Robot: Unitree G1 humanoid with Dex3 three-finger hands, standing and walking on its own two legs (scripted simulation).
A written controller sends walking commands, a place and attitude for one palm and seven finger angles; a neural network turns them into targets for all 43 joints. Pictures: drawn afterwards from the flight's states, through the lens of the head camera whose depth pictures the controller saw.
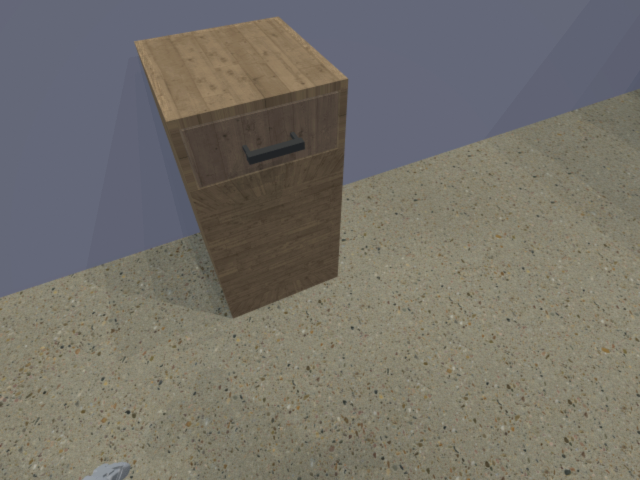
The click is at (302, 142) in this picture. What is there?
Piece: drawer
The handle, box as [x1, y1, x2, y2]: [242, 132, 304, 164]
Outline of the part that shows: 304,142 300,137 298,138 294,132 291,132 290,135 293,139 252,151 250,151 246,145 242,146 246,154 247,160 250,164 303,149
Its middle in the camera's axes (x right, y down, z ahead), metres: -0.12 -0.22 +0.92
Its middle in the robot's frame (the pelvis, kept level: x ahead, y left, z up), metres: +0.83 +0.16 -0.07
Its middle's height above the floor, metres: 0.70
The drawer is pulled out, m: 0.00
